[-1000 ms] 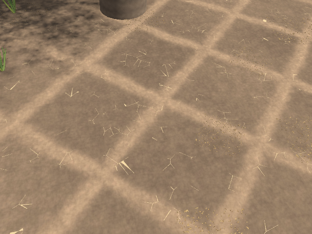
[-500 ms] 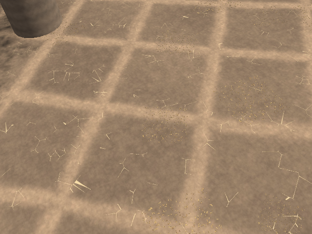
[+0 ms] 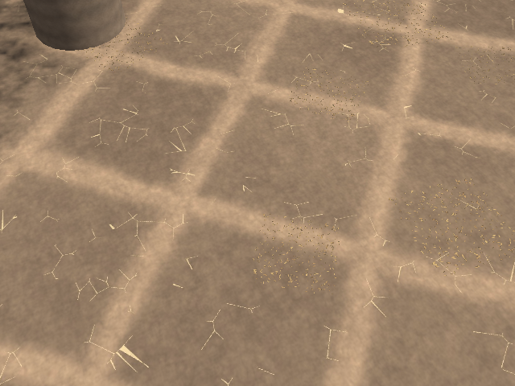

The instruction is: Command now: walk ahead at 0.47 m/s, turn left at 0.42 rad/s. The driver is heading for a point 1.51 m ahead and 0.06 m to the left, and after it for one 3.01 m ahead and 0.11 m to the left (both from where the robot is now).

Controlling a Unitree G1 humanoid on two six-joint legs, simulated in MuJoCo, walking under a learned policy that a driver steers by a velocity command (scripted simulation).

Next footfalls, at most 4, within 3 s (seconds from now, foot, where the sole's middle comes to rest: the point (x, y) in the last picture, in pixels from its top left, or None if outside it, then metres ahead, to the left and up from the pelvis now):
0.40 right None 0.43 -0.09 -0.76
0.88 left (194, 315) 0.63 0.21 -0.76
1.38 right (291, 231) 0.91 -0.05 -0.76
1.94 left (241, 148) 1.25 0.12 -0.76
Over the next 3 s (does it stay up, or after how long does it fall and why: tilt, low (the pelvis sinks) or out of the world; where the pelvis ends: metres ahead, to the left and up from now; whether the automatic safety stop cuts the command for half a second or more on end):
stays up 1.66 0.11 0.01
